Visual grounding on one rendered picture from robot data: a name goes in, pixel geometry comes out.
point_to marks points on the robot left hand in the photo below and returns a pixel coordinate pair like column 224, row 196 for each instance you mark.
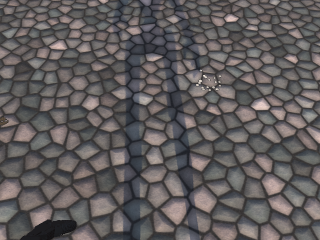
column 49, row 229

